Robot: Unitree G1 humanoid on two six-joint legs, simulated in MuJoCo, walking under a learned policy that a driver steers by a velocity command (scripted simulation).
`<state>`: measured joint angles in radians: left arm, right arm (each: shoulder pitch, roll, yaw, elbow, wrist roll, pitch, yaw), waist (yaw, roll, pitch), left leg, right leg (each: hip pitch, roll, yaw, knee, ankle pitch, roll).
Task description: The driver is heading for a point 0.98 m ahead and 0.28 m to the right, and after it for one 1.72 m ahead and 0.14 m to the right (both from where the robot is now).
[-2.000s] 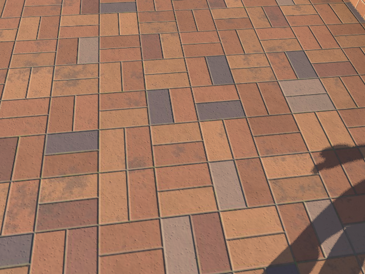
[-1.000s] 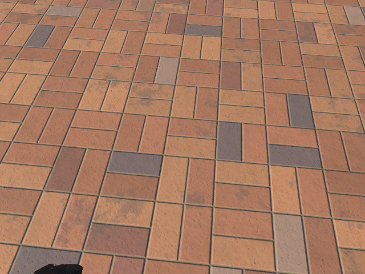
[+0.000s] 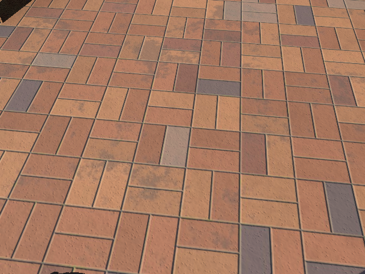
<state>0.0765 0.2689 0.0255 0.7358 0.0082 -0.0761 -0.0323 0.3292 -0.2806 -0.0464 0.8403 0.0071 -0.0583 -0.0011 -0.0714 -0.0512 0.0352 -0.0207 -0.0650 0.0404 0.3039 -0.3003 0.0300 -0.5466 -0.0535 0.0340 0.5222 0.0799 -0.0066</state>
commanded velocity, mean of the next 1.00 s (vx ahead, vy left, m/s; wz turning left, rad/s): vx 0.05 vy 0.00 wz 0.00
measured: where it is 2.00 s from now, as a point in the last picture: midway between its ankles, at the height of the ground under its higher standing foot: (178, 261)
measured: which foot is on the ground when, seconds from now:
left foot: down 0.00-0.04, up 0.06-0.30, down 0.32-1.00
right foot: up 0.00-0.00, down 0.02-1.00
